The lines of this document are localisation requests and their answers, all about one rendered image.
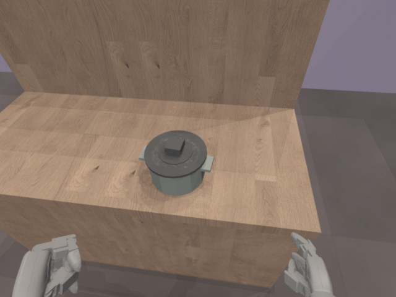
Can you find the robot left hand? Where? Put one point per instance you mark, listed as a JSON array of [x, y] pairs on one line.
[[37, 269]]

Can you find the robot right hand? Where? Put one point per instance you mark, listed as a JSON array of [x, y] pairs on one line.
[[313, 274]]

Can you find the lid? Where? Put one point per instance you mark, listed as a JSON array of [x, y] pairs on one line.
[[169, 165]]

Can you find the table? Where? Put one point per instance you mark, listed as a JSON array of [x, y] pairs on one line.
[[102, 78]]

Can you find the pot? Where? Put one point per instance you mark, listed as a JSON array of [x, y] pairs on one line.
[[180, 186]]

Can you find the knob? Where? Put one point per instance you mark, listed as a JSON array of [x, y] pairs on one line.
[[174, 146]]

